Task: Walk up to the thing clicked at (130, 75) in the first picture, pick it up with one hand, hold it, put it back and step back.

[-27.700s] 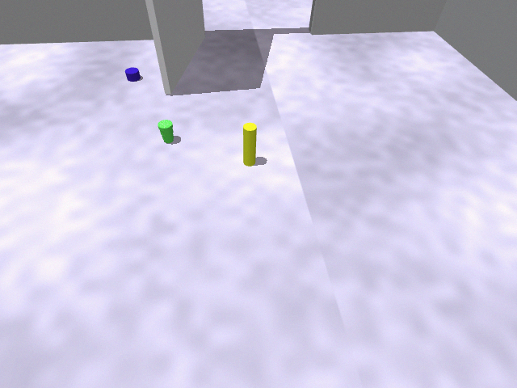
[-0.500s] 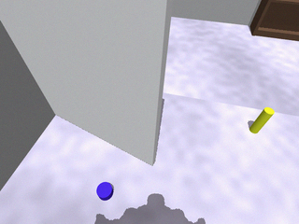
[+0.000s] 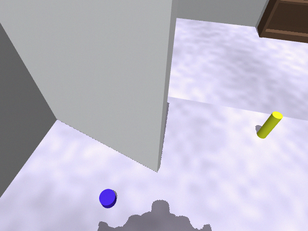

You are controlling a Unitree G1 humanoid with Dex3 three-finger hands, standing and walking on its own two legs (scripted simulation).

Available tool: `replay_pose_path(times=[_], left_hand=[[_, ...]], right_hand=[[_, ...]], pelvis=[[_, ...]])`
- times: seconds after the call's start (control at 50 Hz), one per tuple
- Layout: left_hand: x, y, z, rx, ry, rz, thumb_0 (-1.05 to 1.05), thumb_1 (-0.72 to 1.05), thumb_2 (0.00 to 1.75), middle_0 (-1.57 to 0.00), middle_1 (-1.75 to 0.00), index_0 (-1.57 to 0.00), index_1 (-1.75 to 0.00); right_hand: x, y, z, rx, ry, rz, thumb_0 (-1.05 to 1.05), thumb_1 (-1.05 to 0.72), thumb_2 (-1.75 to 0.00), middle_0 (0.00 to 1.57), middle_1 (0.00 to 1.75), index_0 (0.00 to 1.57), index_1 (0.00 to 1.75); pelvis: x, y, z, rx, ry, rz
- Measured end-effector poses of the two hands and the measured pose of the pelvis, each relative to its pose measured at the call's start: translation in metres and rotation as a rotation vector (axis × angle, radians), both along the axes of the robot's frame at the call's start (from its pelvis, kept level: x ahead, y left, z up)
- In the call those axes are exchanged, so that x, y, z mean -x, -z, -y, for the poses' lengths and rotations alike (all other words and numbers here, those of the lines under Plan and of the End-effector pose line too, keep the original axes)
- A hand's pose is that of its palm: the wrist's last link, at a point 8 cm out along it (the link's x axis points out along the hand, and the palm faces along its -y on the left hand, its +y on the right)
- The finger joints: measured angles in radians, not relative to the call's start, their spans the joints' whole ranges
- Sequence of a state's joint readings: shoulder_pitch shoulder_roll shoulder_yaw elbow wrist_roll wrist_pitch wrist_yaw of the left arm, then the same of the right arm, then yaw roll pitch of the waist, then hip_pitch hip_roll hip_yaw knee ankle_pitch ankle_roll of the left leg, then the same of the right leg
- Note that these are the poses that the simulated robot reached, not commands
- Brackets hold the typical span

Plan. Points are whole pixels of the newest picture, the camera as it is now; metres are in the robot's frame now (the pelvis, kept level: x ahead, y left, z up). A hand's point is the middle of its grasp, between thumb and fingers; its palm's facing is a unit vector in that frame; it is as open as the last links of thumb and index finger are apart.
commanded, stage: stand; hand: left
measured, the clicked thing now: (108, 198) +0.42 +0.27 -0.75
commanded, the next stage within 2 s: walk up in 0.76 s
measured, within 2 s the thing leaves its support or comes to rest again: neither
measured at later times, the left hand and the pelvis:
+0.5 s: hand out of the picture +0.08 +0.25 -0.15, palm faces -0.03 -0.94 -0.35, open 7.4 cm; pelvis +0.00 +0.00 +0.00, yaw +0 degrees
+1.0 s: hand out of the picture +0.08 +0.29 -0.15, palm faces +0.01 -0.92 -0.39, open 7.4 cm; pelvis +0.00 +0.03 -0.01, yaw +0 degrees
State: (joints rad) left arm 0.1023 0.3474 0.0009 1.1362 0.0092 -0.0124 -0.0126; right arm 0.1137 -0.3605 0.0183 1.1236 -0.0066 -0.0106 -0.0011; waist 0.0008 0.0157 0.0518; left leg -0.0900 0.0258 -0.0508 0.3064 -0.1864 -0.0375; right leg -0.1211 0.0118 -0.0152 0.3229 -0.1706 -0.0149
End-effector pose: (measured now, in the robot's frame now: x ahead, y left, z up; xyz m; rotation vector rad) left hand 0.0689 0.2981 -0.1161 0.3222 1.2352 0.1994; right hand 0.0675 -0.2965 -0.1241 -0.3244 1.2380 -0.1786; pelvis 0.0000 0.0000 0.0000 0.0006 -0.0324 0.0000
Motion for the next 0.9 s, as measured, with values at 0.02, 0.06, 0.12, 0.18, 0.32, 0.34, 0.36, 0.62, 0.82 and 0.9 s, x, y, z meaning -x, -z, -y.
replay_pose_path(times=[0.02, 0.06, 0.12, 0.18, 0.32, 0.34, 0.36, 0.62, 0.82, 0.9], left_hand=[[0.0, 0.0, 0.0, 0.0, 0.0, -0.001, 0.0, 0.9, 0.89, -0.21, -0.3, -0.21, -0.3], [0.0, 0.0, 0.0, -0.001, 0.0, -0.004, 0.0, 0.9, 0.89, -0.21, -0.3, -0.21, -0.3], [0.0, 0.0, 0.0, -0.001, 0.0, -0.006, 0.0, 0.9, 0.89, -0.21, -0.3, -0.21, -0.3], [0.0, 0.0, 0.0, -0.003, -0.001, -0.006, 0.0, 0.9, 0.89, -0.21, -0.3, -0.21, -0.3], [-0.002, -0.001, 0.0, -0.004, -0.001, -0.003, 0.0, 0.9, 0.89, -0.21, -0.3, -0.21, -0.3], [-0.002, -0.001, 0.001, -0.004, -0.001, -0.003, 0.0, 0.9, 0.89, -0.21, -0.3, -0.21, -0.3], [-0.002, -0.001, 0.001, -0.004, -0.001, -0.003, 0.0, 0.9, 0.89, -0.21, -0.3, -0.21, -0.3], [-0.006, 0.0, 0.001, -0.001, 0.003, -0.003, 0.0, 0.9, 0.89, -0.21, -0.3, -0.21, -0.3], [-0.008, -0.001, -0.002, -0.009, -0.006, 0.021, 0.0, 0.9, 0.89, -0.21, -0.3, -0.21, -0.3], [-0.007, -0.004, -0.014, -0.029, -0.016, 0.039, 0.0, 0.9, 0.89, -0.21, -0.3, -0.21, -0.3]], right_hand=[[0.0, 0.0, 0.0, 0.0, 0.0, -0.001, 0.0, -0.9, -0.9, 0.2, 0.3, 0.21, 0.3], [0.0, 0.0, 0.0, -0.001, 0.0, -0.002, 0.0, -0.9, -0.9, 0.2, 0.3, 0.21, 0.3], [0.0, 0.001, 0.0, -0.001, 0.0, -0.004, 0.0, -0.9, -0.9, 0.2, 0.3, 0.21, 0.3], [0.0, 0.001, 0.0, -0.001, 0.001, -0.006, 0.0, -0.9, -0.9, 0.2, 0.3, 0.21, 0.3], [0.0, 0.001, 0.0, -0.003, 0.003, -0.007, 0.0, -0.9, -0.9, 0.2, 0.3, 0.21, 0.3], [0.0, 0.001, 0.001, -0.003, 0.003, -0.007, 0.0, -0.9, -0.9, 0.2, 0.3, 0.21, 0.3], [0.0, 0.001, 0.001, -0.002, 0.002, -0.008, 0.0, -0.9, -0.9, 0.2, 0.3, 0.21, 0.3], [-0.001, 0.0, 0.001, 0.003, 0.005, -0.009, 0.0, -0.9, -0.9, 0.2, 0.3, 0.21, 0.3], [-0.004, 0.001, 0.002, 0.004, 0.013, -0.008, 0.0, -0.9, -0.9, 0.2, 0.3, 0.21, 0.3], [-0.004, 0.002, 0.001, 0.014, 0.024, -0.005, 0.0, -0.9, -0.9, 0.2, 0.3, 0.21, 0.3]], pelvis=[[0.0, 0.0, 0.0, 0.0, 0.0, 0.0], [-0.001, 0.0, 0.0, 0.0, 0.0, -0.001], [-0.001, 0.0, 0.0, 0.0, 0.001, -0.002], [-0.002, 0.0, 0.0, -0.001, 0.0, -0.001], [-0.003, 0.0, 0.001, 0.0, 0.0, -0.001], [-0.003, 0.0, 0.001, 0.0, 0.0, -0.001], [-0.003, 0.0, 0.001, 0.0, 0.0, -0.001], [-0.006, 0.0, 0.0, 0.002, 0.002, -0.003], [-0.005, 0.001, -0.003, 0.006, 0.003, 0.001], [-0.003, 0.003, -0.012, 0.011, 0.003, 0.004]])
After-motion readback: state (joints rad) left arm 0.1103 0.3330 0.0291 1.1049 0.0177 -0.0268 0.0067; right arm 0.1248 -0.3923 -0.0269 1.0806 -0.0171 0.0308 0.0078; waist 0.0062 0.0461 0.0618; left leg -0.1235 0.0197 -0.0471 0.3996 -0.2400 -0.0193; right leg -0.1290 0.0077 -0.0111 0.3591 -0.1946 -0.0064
